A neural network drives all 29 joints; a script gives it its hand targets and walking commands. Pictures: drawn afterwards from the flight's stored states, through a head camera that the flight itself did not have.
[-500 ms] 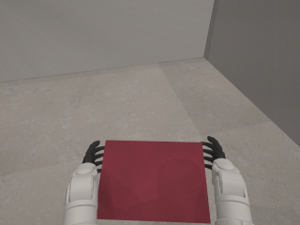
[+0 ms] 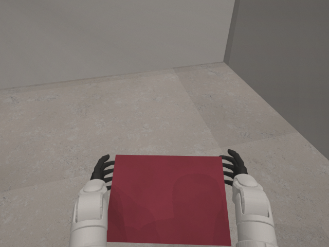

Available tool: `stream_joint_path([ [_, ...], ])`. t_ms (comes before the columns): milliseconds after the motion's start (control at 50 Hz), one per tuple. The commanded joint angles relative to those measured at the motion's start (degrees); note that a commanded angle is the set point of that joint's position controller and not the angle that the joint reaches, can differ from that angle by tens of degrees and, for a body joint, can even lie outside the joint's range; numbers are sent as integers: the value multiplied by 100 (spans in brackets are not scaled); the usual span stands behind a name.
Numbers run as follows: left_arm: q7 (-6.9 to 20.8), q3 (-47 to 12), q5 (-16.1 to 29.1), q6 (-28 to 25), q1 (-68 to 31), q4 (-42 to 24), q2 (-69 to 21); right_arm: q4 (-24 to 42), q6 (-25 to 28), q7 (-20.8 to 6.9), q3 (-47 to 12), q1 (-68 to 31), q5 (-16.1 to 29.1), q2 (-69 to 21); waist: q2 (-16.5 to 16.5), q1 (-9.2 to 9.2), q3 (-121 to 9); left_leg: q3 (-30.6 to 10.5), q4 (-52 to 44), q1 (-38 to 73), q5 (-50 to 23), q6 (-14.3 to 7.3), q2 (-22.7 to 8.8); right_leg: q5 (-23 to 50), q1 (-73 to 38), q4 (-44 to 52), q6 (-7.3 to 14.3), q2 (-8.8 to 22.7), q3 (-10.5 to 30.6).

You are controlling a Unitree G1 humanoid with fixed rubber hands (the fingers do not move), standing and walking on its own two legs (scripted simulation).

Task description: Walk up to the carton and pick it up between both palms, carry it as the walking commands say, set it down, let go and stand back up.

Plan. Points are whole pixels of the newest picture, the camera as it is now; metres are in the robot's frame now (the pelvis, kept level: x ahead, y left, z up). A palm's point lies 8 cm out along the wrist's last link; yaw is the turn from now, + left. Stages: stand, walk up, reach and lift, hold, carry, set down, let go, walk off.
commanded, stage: hold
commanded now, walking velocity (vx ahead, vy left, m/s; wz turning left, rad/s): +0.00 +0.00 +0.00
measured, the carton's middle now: (167, 200) +0.28 +0.00 -0.05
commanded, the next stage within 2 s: carry in 0.28 s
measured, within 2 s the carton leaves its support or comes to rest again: neither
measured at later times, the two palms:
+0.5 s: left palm (102, 188) +0.27 +0.16 +0.03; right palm (241, 185) +0.26 -0.18 +0.04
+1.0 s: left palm (78, 246) +0.14 +0.17 +0.05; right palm out of the picture +0.10 -0.16 +0.07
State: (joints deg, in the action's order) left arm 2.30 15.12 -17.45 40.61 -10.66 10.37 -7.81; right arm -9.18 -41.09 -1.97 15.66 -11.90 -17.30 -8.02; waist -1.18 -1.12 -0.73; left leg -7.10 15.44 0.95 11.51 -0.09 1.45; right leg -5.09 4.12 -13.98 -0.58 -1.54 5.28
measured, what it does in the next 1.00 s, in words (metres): walks backwards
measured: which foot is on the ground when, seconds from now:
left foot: down 0.00-1.00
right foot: down 0.00-0.82, up 0.84-1.00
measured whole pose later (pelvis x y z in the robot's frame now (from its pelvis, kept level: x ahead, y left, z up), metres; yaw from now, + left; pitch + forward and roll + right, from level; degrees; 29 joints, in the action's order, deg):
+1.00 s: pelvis -0.15 +0.04 -0.02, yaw -10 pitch +3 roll -3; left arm -6.4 10.9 -8.0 68.6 -10.2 -17.5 -7.5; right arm 14.0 -65.2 10.3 10.6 -12.7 -7.2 -8.2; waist -0.5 1.3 -3.6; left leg 6.6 34.2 -23.7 13.6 -2.9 -4.1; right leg -24.6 33.8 -66.2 -2.5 -0.8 -2.5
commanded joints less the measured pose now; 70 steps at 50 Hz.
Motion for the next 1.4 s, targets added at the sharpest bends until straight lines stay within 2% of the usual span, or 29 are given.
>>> stream_joint_path([
  [0, 1564, -3395, 1610, -288, -3147, -353, -4543, -17, 87, -1613, -3432, -2635, 1604, -4809, 58, -3, -1292, 268, -362, -828, -936, 22, 373, 1028, -1364, -130, -26, -384, -262],
  [240, 1566, -3385, 1607, -302, -3194, -321, -4579, -44, 97, -1627, -3424, -2657, 1593, -4819, 62, -10, -1289, 259, -359, -864, -871, 17, 373, 974, -1362, -138, -28, -373, -263],
  [260, 1551, -3663, 1946, -249, -3209, -482, -4881, 139, 143, -1508, -3591, -3102, 1852, -4782, 182, 129, -1658, 466, 813, -799, 116, -61, -536, 940, 80, -901, 95, 913, 17],
  [340, 1450, -4018, 2268, 26, -3146, -938, -4931, 205, -154, -1405, -3951, -2706, 2039, -5048, 585, 104, -1876, 419, 1663, -945, -460, -83, -710, 1982, 1170, -1497, 217, 1014, 414],
  [400, 1375, -4448, 2670, 433, -3490, -1485, -4881, 387, -516, -1321, -4094, -2554, 2281, -4999, 44, 64, -2073, 264, 1793, -891, -1736, -200, -1035, 2207, 1580, -2203, 89, 788, 136],
  [460, 1337, -4706, 3078, 928, -3810, -1849, -4925, 743, -922, -1221, -4330, -2698, 2608, -5030, -566, 18, -1985, -102, 1575, -1175, -2783, -737, -1742, 662, 2032, -2931, -20, 437, -295],
  [500, 1312, -4824, 3332, 1238, -3901, -2149, -5011, 1220, -1198, -1144, -4561, -2922, 2855, -5023, -713, 94, -1867, -50, 1568, -1716, -2678, -845, -1938, -324, 1906, -3099, 43, 439, -508],
  [540, 1258, -4933, 3581, 1574, -3887, -2593, -5016, 1788, -1521, -1067, -4790, -3075, 3177, -5004, -536, 163, -1934, 240, 1937, -2139, -1912, -600, -1658, 23, 1547, -2536, 128, 574, -449],
  [560, 1221, -4872, 3615, 1734, -3741, -2688, -4925, 1940, -1701, -1031, -4800, -2980, 3273, -4945, 72, 160, -2201, 592, 2527, -2284, -1153, -352, -1249, 1587, 1179, -2152, 231, 941, -18],
  [580, 1164, -4781, 3573, 1879, -3380, -2708, -4779, 2088, -1896, -999, -4790, -2881, 3387, -4898, 1033, 198, -2545, 1026, 3405, -2552, 595, -57, -558, 2567, 824, -1553, 590, 1783, 1153],
  [600, 1113, -4675, 3510, 2039, -3095, -2695, -4709, 2215, -2086, -995, -4857, -2905, 3520, -4928, 1635, 245, -2659, 1204, 4030, -2675, 2252, 39, -116, 2539, 855, -991, 919, 2213, 1774],
  [640, 1026, -4697, 3466, 2237, -3073, -3009, -4673, 2341, -2275, -1035, -5023, -2894, 3733, -5103, 1135, 237, -2764, 870, 3902, -2729, 2276, -25, -198, 1767, 771, -799, 932, 2059, 1560],
  [760, 867, -4708, 3375, 2528, -2976, -3501, -4718, 2578, -2632, -1136, -5010, -2701, 3907, -5217, 949, 153, -2723, 1289, 1588, -1465, 1225, -164, -66, 319, 1129, -592, 487, 1471, 616],
  [780, 862, -4717, 3354, 2561, -2894, -3476, -4710, 2565, -2676, -1149, -4984, -2645, 3871, -5203, 716, 154, -2619, 1089, 1116, -1118, 947, -203, -287, 134, 1424, -755, 313, 1319, 433],
  [800, 881, -4776, 3354, 2599, -2849, -3498, -4719, 2453, -2683, -1167, -4901, -2480, 3761, -5082, -137, 87, -2376, 16, 730, -1075, 1215, -506, -1092, -495, 2214, -1268, 4, 857, -107],
  [820, 902, -4767, 3362, 2628, -3019, -3531, -4701, 2372, -2711, -1186, -4812, -2466, 3699, -5087, -1222, 3, -1959, -971, 228, -1418, 525, -1036, -2253, -1579, 2837, -2866, -128, 229, -836],
  [840, 913, -4793, 3364, 2664, -3244, -3497, -4739, 2371, -2739, -1192, -4765, -2493, 3600, -5096, -1275, 0, -1560, -993, 201, -1868, -985, -1409, -2810, -2491, 3006, -4335, -69, 164, -889],
  [880, 976, -4862, 3502, 2652, -3288, -3350, -4906, 2484, -2720, -1167, -4763, -2629, 3572, -5138, -369, 71, -1538, -126, 592, -2032, -2164, -1360, -2330, -2201, 2877, -5705, -26, 190, -498],
  [920, 991, -4888, 3547, 2656, -3244, -3164, -4931, 2425, -2708, -1134, -4650, -2624, 3512, -5076, -468, 106, -1707, 461, 1041, -1596, -2985, -1213, -1964, -1965, 3049, -6038, -151, 98, -645],
  [980, 996, -4923, 3664, 2679, -3381, -3225, -4924, 2389, -2717, -1084, -4547, -2491, 3407, -5003, -738, 90, -2028, 489, 1276, -777, -3251, -1136, -1872, -2185, 3120, -4927, -289, 98, -976],
  [1060, 1028, -4971, 3725, 2787, -3156, -3076, -4936, 2208, -2759, -1033, -4459, -2152, 3196, -4918, -1236, 39, -2266, 125, 1170, -491, -2839, -1125, -1994, -2520, 2444, -2854, -101, 16, -1270],
  [1100, 1069, -4938, 3707, 2786, -2985, -2940, -5000, 2142, -2738, -1030, -4489, -2093, 3154, -4899, -1057, 104, -2396, 283, 1365, -631, -2824, -902, -1908, -1464, 1720, -1322, -35, 84, -1438],
  [1120, 1087, -4933, 3703, 2780, -2948, -2923, -5049, 2155, -2715, -1037, -4535, -2095, 3187, -4920, -798, 92, -2441, 423, 1498, -1143, -2284, -600, -1738, -1007, 1061, -842, -7, 381, -1176],
  [1140, 1114, -4934, 3701, 2777, -2901, -2938, -5084, 2195, -2688, -1043, -4598, -2172, 3229, -4967, -250, 110, -2369, 590, 1919, -2023, -1287, -297, -1503, -507, 409, -593, 100, 1068, -393],
  [1160, 1122, -4939, 3599, 2698, -2690, -2816, -5037, 2508, -2666, -1072, -4708, -2520, 3359, -4989, 1333, 161, -2054, 1226, 2637, -3386, 412, 98, -841, 2324, 55, -1059, 699, 2465, 899],
  [1180, 1119, -4922, 3571, 2650, -2719, -2973, -5110, 2568, -2652, -1084, -4764, -2684, 3474, -5175, 1761, 214, -1910, 1211, 3970, -3567, 2220, 117, -491, 3811, 496, -1035, 1254, 2809, 970],
  [1220, 1112, -4911, 3553, 2594, -2983, -3179, -5134, 2526, -2590, -1140, -5005, -2972, 3743, -5428, 963, 219, -1808, 562, 5517, -3613, 1910, 14, -228, 3475, 809, -1126, 1232, 2325, 265],
  [1260, 1054, -4846, 3487, 2514, -3084, -3363, -5090, 2705, -2549, -1160, -5159, -3137, 3920, -5405, 953, 201, -1841, 635, 5885, -3788, 1362, 55, -230, 2818, 747, -1283, 990, 1869, -294],
  [1380, 979, -4722, 3327, 2531, -2563, -3298, -4753, 2669, -2663, -1106, -5050, -2597, 3826, -5129, 1233, 212, -2254, 1090, 3424, -2998, 1748, 123, -150, 1886, 320, -1097, 996, 1885, 249],
])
